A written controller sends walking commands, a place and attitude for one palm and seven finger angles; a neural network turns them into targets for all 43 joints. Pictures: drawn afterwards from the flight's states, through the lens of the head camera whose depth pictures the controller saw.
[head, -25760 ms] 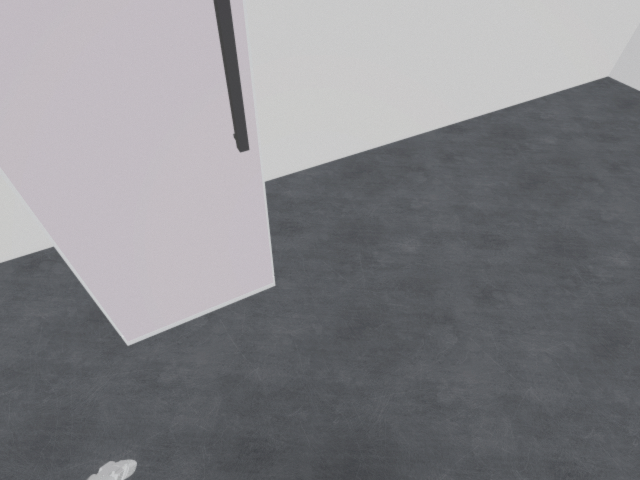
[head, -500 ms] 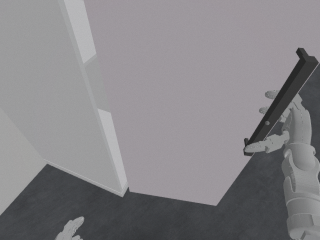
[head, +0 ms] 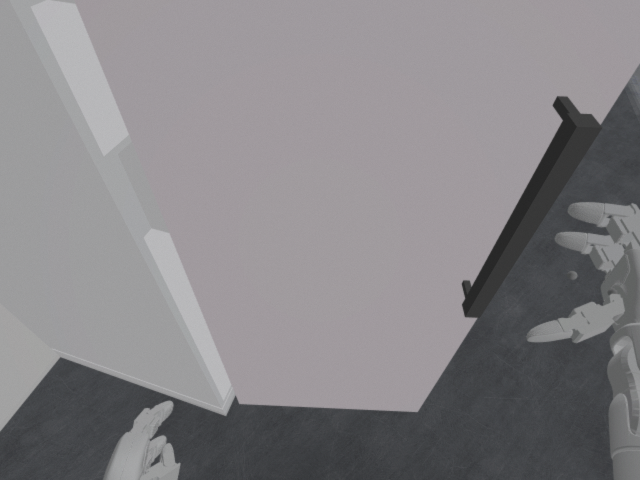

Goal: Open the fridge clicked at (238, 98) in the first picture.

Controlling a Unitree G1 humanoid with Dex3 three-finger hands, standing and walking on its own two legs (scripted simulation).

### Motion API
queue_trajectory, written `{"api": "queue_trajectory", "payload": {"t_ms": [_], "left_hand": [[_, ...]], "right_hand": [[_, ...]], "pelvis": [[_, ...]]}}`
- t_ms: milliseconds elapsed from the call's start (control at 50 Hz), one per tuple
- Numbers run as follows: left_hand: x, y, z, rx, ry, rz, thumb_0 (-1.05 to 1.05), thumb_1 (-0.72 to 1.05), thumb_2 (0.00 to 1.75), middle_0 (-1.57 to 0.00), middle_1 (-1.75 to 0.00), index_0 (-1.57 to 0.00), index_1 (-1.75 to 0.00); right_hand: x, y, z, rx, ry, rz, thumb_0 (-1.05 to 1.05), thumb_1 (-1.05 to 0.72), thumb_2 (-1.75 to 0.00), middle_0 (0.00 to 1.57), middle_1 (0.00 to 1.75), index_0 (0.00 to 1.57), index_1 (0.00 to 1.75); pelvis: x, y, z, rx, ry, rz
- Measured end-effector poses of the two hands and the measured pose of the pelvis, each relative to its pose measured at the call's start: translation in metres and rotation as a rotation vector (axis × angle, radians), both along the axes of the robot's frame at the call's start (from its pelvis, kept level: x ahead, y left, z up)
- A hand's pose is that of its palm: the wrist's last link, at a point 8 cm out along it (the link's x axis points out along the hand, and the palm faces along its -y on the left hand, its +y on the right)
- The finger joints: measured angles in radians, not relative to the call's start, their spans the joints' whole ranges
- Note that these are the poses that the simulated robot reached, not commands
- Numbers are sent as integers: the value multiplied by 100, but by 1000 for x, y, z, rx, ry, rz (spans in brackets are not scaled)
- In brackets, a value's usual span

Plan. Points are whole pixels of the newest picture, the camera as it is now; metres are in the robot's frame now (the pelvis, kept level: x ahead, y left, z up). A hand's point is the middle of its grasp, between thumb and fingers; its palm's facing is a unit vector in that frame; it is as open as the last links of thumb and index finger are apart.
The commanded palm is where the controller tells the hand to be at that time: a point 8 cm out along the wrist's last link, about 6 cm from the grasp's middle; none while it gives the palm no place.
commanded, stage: slip the hand off the handle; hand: right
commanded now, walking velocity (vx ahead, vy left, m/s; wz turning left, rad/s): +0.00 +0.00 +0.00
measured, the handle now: (508, 228) +0.40 -0.22 +0.13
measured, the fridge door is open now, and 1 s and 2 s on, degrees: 75 75 75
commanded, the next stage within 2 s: draw the hand back to the body in 0.86 s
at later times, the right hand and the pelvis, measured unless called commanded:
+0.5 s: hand (591, 323) +0.27 -0.27 +0.12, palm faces +0.22 +0.95 -0.20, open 14.7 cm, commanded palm +0.23 -0.31 +0.14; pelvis -0.02 -0.01 +0.00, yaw +0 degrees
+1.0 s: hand (615, 387) +0.20 -0.26 +0.13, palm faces +0.23 +0.95 -0.23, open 14.7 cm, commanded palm +0.17 -0.30 +0.14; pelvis -0.03 +0.00 +0.00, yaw -2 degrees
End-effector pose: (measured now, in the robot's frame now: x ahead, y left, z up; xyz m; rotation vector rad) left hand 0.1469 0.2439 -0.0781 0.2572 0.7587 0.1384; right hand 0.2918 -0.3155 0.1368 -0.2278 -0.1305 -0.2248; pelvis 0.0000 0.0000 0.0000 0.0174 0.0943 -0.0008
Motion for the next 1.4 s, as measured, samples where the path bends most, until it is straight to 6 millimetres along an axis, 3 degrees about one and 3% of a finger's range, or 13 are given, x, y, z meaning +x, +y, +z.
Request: {"api": "queue_trajectory", "payload": {"t_ms": [240, 420, 640, 940, 1000, 1120, 1260, 1400], "left_hand": [[-24, -11, -7, -9, 28, 19, 1, 90, 90, -20, -30, -20, -30], [-39, -12, -7, -20, 10, 24, 1, 90, 90, -20, -30, -20, -30], [-19, -17, 4, -7, -83, -45, 1, 90, 90, -20, -30, -20, -30], [1, -19, 14, -19, -166, -96, 1, 90, 90, -20, -30, -20, -30], [2, -18, 12, -16, -164, -104, 1, 90, 90, -20, -30, -20, -30], [6, -19, 16, -25, -191, -61, 1, 90, 90, -20, -30, -20, -30], [16, -21, 34, -45, -286, -71, 1, 90, 90, -20, -30, -20, -30], [19, -22, 38, -46, -288, -86, 1, 90, 90, -20, -30, -20, -30]], "right_hand": [[-1, -13, 0, 8, 9, 19, -1, 55, -20, 26, 115, 26, 115], [-36, -1, -7, 8, 11, 52, -1, 55, -20, 25, 115, 26, 115], [-75, -1, -4, -13, -24, 7, -1, 55, -20, 25, 115, 26, 115], [-120, 6, -5, -15, 4, -6, -1, 55, -20, 25, 115, 26, 115], [-125, 11, -1, -26, -12, 8, -1, 55, -20, 25, 115, 26, 115], [-119, 0, -5, 260, 27, 38, -1, 56, -20, 25, 115, 26, 115], [-116, 4, 11, 195, 84, 52, -1, 55, -20, 25, 115, 25, 115], [-135, 0, 12, 226, 67, 24, -1, 55, -20, 25, 115, 25, 115]], "pelvis": [[-11, -7, -2, 5, 3, 2], [-17, -10, -3, 6, -19, 7], [-31, -5, -4, 9, -45, -14], [-27, 3, -3, 6, -64, -23], [-27, 4, -4, 7, -65, -28], [-21, 6, 2, 6, -91, -34], [-17, 5, 7, 0, -104, -22], [-16, 4, 8, -2, -108, -20]]}}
